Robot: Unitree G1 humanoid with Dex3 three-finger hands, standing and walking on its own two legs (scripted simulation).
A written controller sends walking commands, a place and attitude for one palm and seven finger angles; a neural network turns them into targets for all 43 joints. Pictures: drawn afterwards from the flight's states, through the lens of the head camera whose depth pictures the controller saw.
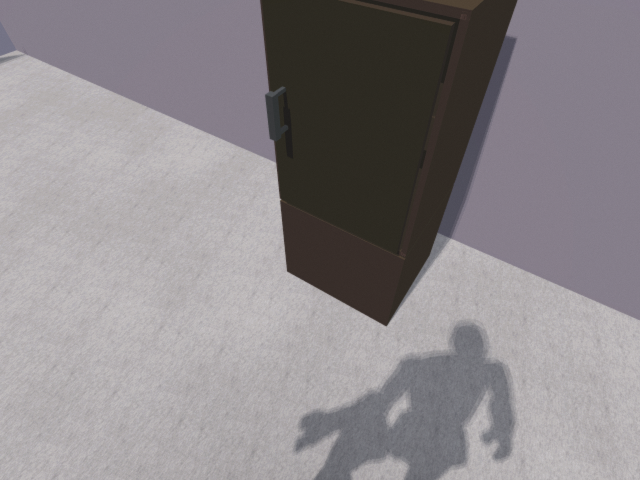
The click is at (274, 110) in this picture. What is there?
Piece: cupboard door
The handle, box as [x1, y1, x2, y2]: [265, 86, 287, 141]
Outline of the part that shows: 282,86 274,92 270,91 265,94 269,135 271,139 276,141 280,137 280,134 287,129 287,125 284,125 282,127 279,125 277,96 285,91 285,87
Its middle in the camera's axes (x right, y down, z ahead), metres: -0.11 -0.31 +0.95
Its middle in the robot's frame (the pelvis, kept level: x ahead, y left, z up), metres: +0.91 +0.15 -0.03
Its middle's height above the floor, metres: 0.75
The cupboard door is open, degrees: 0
